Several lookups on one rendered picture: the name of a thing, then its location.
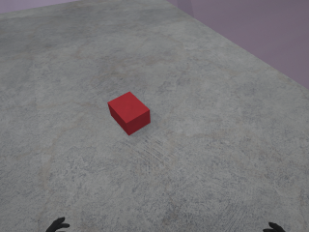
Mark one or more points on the right robot hand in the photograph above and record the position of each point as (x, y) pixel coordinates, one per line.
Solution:
(275, 226)

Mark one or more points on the carton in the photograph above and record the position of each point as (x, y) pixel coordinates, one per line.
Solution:
(131, 114)

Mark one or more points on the left robot hand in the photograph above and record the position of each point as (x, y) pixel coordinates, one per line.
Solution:
(57, 224)

